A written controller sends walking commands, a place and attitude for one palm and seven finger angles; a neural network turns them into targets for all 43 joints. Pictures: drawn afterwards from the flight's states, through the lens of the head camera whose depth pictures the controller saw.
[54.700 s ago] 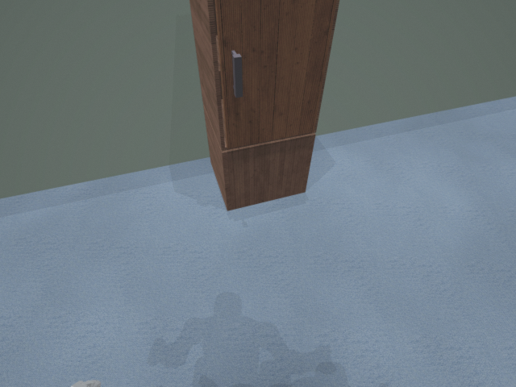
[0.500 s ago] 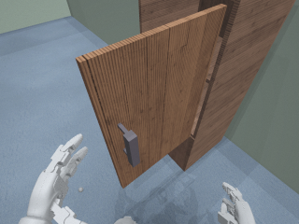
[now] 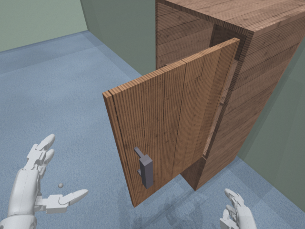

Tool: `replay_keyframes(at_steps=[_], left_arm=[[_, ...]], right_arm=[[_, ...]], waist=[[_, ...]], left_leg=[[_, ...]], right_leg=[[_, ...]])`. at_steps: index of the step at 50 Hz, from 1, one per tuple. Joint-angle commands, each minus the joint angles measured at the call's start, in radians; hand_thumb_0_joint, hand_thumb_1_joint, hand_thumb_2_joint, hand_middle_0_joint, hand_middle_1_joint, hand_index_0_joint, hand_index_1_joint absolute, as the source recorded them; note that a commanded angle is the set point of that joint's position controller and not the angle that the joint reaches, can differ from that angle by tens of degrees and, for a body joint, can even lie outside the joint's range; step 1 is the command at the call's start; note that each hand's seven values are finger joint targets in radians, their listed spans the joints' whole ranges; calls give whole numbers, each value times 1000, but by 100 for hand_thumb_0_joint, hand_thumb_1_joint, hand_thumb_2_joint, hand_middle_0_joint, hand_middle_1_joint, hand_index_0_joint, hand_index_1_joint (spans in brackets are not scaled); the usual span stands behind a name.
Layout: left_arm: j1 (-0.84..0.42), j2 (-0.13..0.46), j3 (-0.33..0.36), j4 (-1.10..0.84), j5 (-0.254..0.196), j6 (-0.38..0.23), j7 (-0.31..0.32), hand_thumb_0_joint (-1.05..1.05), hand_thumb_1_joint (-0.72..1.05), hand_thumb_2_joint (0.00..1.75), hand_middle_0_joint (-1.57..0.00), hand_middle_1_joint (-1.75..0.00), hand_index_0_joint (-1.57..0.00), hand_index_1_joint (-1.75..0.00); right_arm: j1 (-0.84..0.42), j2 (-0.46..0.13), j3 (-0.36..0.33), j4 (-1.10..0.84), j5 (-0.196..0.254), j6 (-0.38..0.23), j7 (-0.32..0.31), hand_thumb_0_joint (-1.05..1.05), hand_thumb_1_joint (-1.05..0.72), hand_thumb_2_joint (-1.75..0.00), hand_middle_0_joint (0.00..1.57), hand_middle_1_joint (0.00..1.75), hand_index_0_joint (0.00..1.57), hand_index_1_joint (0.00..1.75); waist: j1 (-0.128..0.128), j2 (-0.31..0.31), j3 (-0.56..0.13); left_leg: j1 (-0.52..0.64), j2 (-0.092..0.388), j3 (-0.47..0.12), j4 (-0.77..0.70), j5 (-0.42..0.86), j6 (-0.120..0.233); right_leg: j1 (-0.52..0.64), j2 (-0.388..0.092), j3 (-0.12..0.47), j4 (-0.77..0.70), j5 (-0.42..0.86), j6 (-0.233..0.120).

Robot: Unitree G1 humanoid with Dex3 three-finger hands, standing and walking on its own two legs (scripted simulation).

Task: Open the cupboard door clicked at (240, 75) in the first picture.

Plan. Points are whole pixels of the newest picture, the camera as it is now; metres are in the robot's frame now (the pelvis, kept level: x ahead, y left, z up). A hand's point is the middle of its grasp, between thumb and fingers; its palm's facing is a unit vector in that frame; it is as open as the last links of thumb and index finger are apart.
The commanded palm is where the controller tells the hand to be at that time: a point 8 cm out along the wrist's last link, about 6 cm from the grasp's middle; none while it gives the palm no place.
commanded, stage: draw the hand back to the body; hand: left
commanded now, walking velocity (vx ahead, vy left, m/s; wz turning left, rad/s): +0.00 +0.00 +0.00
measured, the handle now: (142, 167) +0.29 +0.07 +0.00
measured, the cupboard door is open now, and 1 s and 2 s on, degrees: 91 91 91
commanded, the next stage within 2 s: step back with the hand held close in 0.74 s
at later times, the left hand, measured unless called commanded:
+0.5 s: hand (38, 152) +0.21 +0.25 +0.17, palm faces +0.45 -0.80 -0.41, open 7.9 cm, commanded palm +0.16 +0.29 +0.19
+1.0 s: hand (40, 154) +0.20 +0.24 +0.18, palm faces +0.41 -0.79 -0.46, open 7.4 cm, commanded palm +0.14 +0.28 +0.19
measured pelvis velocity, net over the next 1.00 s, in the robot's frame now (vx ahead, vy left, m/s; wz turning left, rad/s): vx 0.00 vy -0.02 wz -0.01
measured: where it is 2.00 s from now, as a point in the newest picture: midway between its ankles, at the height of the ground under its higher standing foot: outside the picture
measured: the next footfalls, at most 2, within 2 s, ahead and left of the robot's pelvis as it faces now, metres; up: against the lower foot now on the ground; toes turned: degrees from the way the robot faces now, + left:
none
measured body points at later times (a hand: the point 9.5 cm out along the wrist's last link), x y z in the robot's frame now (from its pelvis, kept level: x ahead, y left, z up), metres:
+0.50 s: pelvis +0.01 -0.01 +0.02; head +0.00 -0.03 +0.47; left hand +0.18 +0.29 +0.20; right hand +0.21 -0.24 -0.06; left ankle +0.01 +0.10 -0.72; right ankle -0.05 -0.13 -0.72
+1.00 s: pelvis +0.00 -0.02 +0.02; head +0.00 -0.04 +0.47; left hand +0.17 +0.28 +0.21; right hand +0.19 -0.25 -0.07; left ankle +0.01 +0.10 -0.72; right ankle -0.05 -0.13 -0.72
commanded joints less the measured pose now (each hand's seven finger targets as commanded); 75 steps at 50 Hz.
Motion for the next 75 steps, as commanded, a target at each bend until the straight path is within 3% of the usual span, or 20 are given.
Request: replay_keyframes(at_steps=[1, 4, 7, 9, 18, 21, 26, 30, 36, 42, 43, 44, 45, 46, 48, 50, 55, 61, 69, 75], left_arm=[[-84, 135, 133, -224, 1, -69, 24, 0, 31, 64, -18, -30, -18, -30], [-92, 147, 166, -232, 1, -75, 20, 0, 41, 69, -18, -30, -18, -30], [-94, 165, 209, -216, -6, -74, 16, 0, 51, 74, -19, -30, -19, -30], [-115, 178, 235, -228, -8, -79, 14, 0, 58, 76, -19, -30, -19, -30], [-216, 233, 334, -210, -23, -89, 16, 0, 90, 90, -20, -30, -20, -30], [-167, 169, 281, -137, -27, -80, 2, 0, 90, 90, -20, -30, -20, -30], [-200, 213, 311, -171, -26, -94, 2, 0, 90, 90, -20, -30, -20, -30], [-229, 236, 323, -215, -22, -106, 6, 0, 90, 90, -20, -30, -20, -30], [-212, 202, 302, -167, -29, -107, 0, 0, 90, 90, -20, -30, -20, -30], [-210, 201, 300, -163, -28, -117, -4, 0, 90, 90, -20, -30, -20, -30], [-280, 226, 307, -228, -29, -126, -1, 0, 90, 90, -20, -30, -20, -30], [-344, 344, 425, -252, -18, -163, 6, 0, 90, 90, -20, -30, -20, -30], [-329, 337, 423, -194, -15, -173, 2, 0, 90, 90, -20, -30, -20, -30], [-199, 266, 371, -129, -15, -168, -7, 0, 90, 90, -20, -30, -20, -30], [-111, 223, 338, -145, -15, -162, -13, 0, 90, 90, -20, -30, -20, -30], [-79, 234, 345, -191, -16, -164, -8, 0, 90, 90, -20, -30, -20, -30], [-65, 294, 396, -256, -18, -164, 11, 0, 90, 90, -20, -30, -20, -30], [-37, 297, 407, -281, -20, -174, 27, 0, 90, 90, -20, -30, -20, -30], [-31, 283, 405, -279, -8, -211, 42, 0, 90, 90, -20, -30, -20, -30], [-66, 280, 414, -313, 16, -242, 49, 0, 90, 90, -20, -30, -20, -30]], right_arm=[[-133, -106, -47, -139, -9, -70, 3, 0, -90, -90, 20, 30, 20, 30], [-136, -108, -51, -121, -13, -75, 13, 0, -90, -90, 20, 30, 20, 30], [-146, -108, -57, -108, -15, -69, 21, 0, -90, -90, 20, 30, 20, 30], [-147, -108, -61, -101, -17, -65, 25, 0, -90, -90, 20, 30, 20, 30], [-168, -111, -76, -72, -17, -47, 27, 0, -90, -90, 20, 30, 20, 30], [-171, -113, -82, -65, -16, -39, 33, 0, -90, -90, 20, 30, 20, 30], [-185, -117, -88, -70, -19, -36, 30, 0, -90, -90, 20, 30, 20, 30], [-187, -111, -86, -60, -20, -47, 25, 0, -90, -90, 20, 30, 20, 30], [-194, -108, -87, -52, -17, -54, 23, 0, -90, -90, 20, 30, 20, 30], [-197, -107, -91, -46, -19, -58, 23, 0, -90, -90, 20, 30, 20, 30], [-202, -108, -90, -50, -18, -63, 22, 0, -90, -90, 20, 30, 20, 30], [-179, -126, -90, -72, -16, -37, 23, 0, -90, -90, 20, 30, 20, 30], [-183, -115, -90, -57, -19, -20, 22, 0, -90, -90, 20, 30, 20, 30], [-187, -114, -95, -54, -22, -6, 21, 0, -90, -90, 20, 30, 20, 30], [-178, -123, -104, -75, -18, 19, 26, 0, -90, -90, 20, 30, 20, 30], [-175, -129, -110, -87, -17, 36, 24, 0, -90, -90, 20, 30, 20, 30], [-182, -127, -117, -113, -10, 64, 15, 0, -90, -90, 20, 30, 20, 30], [-174, -124, -121, -130, -6, 60, 10, 0, -90, -90, 20, 30, 20, 30], [-157, -135, -121, -125, -10, 28, 17, 0, -90, -90, 20, 30, 20, 30], [-151, -146, -123, -116, -19, -13, 14, 0, -90, -90, 20, 30, 20, 30]], waist=[[-4, -1, -27], [3, 35, -43], [10, -8, -31], [11, 15, -40], [15, 23, -40], [11, -8, 4], [19, -33, -14], [18, 34, -24], [11, -1, 32], [14, -6, 19], [14, 6, -9], [-36, -42, 86], [-35, -58, 86], [-40, -86, 69], [-42, -38, 0], [-40, 11, -55], [-41, -21, -93], [-41, 13, -90], [-54, 10, 11], [-54, 108, 24]], left_leg=[[181, 23, -44, -186, 259, -3], [231, 26, -37, -213, 337, -7], [248, 30, -30, -233, 396, -9], [273, 28, -19, -239, 428, -8], [316, 20, 3, -261, 446, -2], [311, 20, 13, -268, 426, 1], [313, 12, 15, -277, 379, 7], [327, 8, 19, -273, 383, 3], [328, 11, 23, -284, 342, 4], [342, 8, 28, -286, 345, 8], [350, 6, 26, -285, 343, 9], [293, 27, 9, -228, 330, 21], [266, 22, -1, -213, 307, 15], [272, 27, 3, -206, 337, 14], [286, 37, 10, -212, 422, 14], [293, 49, 4, -224, 509, 12], [270, 64, -6, -227, 541, 8], [198, 79, -25, -248, 472, 6], [-17, 84, -76, -320, -22, 17], [-162, 129, -145, -403, -232, 40]], right_leg=[[-13, 24, -6, -152, 263, -30], [32, 23, -3, -175, 311, -30], [71, 25, -4, -197, 363, -29], [89, 24, 1, -212, 394, -28], [130, 23, 8, -253, 459, -24], [120, 23, 8, -268, 459, -18], [138, 22, 17, -282, 447, -18], [147, 20, 22, -290, 452, -23], [113, 23, 24, -313, 417, -15], [121, 22, 29, -317, 427, -13], [128, 20, 32, -318, 426, -12], [17, -28, 84, -373, 501, 0], [26, -55, 82, -371, 537, -6], [26, -57, 69, -354, 570, -1], [55, -51, 52, -312, 594, 9], [86, -43, 38, -277, 596, 7], [86, -32, 42, -243, 581, 5], [84, -19, 51, -211, 493, 6], [47, -10, 87, -259, 140, -6], [113, 43, 71, -172, 33, -3]])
